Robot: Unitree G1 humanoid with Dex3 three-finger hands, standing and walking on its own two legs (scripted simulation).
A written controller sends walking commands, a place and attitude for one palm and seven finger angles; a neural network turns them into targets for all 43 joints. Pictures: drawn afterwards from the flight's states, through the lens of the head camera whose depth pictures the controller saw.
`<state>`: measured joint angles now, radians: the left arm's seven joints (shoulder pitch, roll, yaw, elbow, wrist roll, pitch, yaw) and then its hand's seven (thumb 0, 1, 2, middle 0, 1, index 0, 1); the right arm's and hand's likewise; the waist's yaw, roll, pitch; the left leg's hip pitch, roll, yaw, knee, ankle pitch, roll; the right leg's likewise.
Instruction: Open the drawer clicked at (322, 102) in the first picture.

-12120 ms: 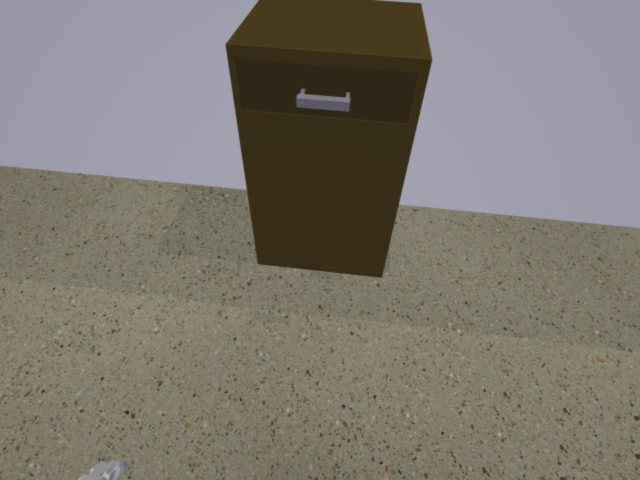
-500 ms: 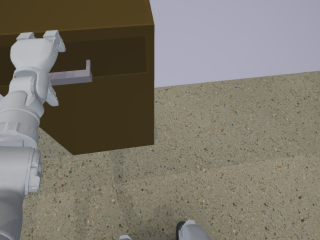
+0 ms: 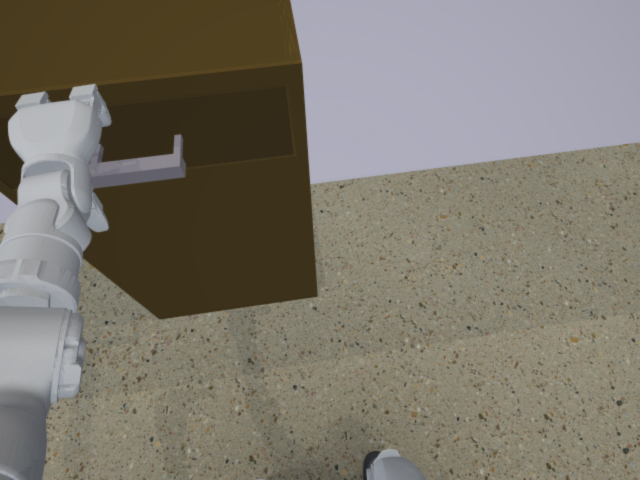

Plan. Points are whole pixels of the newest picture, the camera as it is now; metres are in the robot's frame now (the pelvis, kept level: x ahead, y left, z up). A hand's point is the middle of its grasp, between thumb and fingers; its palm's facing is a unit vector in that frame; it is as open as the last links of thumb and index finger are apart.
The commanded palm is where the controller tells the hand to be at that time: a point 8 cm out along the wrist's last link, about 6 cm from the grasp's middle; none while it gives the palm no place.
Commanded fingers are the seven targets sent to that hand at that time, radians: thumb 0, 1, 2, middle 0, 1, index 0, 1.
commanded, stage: move the hooked fingers above the handle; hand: left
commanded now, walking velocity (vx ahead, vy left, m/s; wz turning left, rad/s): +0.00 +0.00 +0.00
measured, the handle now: (137, 158) +0.56 +0.24 +0.02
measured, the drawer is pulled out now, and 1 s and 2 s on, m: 0.00 0.00 0.00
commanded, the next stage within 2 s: lower the fingers behind the handle in 0.24 s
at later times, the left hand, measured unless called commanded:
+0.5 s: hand (94, 165) +0.50 +0.26 +0.07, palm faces -0.07 +0.05 -1.00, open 13.7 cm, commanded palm +0.49 +0.25 +0.12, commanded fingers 0.00 -0.50 0.30 -0.30 -1.20 -0.30 -1.20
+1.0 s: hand (100, 192) +0.50 +0.27 +0.03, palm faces -0.09 +0.01 -1.00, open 13.9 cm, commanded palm +0.49 +0.26 +0.08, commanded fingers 0.00 -0.50 0.30 -0.30 -1.20 -0.30 -1.20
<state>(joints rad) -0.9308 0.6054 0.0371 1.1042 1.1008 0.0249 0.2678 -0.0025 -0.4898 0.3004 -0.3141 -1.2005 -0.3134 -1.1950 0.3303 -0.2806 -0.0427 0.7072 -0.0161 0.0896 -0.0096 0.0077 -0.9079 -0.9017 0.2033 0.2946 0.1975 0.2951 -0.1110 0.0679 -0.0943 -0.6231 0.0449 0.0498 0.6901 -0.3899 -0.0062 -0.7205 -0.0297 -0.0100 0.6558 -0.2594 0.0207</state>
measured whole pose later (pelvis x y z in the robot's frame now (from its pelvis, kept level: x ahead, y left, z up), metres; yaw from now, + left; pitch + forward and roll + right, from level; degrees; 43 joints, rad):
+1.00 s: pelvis -0.02 +0.01 -0.01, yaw +1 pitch +22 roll -1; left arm -0.99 0.62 0.00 1.19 1.11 -0.02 0.25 0.00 -0.49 0.30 -0.30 -1.19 -0.32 -1.20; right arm 0.37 -0.28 -0.05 0.74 -0.04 0.05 -0.01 0.01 -0.91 -0.90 0.20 0.29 0.20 0.30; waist -0.15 0.04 -0.10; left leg -0.78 0.04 0.03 0.81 -0.41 0.01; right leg -0.84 -0.04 -0.02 0.73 -0.26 0.03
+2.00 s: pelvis -0.03 +0.01 -0.03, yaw +0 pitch +24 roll -1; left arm -0.98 0.63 0.04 1.17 1.13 -0.12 0.31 0.00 -0.49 0.30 -0.32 -1.21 -0.32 -1.20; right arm 0.37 -0.29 -0.03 0.73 -0.05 0.06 -0.02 0.01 -0.91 -0.90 0.20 0.29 0.20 0.30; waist -0.18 0.04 -0.11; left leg -0.90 0.04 0.02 0.94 -0.46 0.01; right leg -0.98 -0.03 -0.02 0.85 -0.30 0.03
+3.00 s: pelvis -0.02 +0.01 -0.03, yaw +0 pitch +24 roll -1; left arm -0.94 0.61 0.04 1.14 1.11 -0.08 0.30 0.00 0.68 0.77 -0.35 -1.34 -0.38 -1.34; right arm 0.36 -0.28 -0.03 0.72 -0.04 0.07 -0.01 0.01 -0.91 -0.90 0.20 0.29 0.20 0.30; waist -0.17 0.04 -0.11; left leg -0.86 0.05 0.04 0.90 -0.46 0.01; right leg -0.94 -0.03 -0.01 0.82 -0.30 0.03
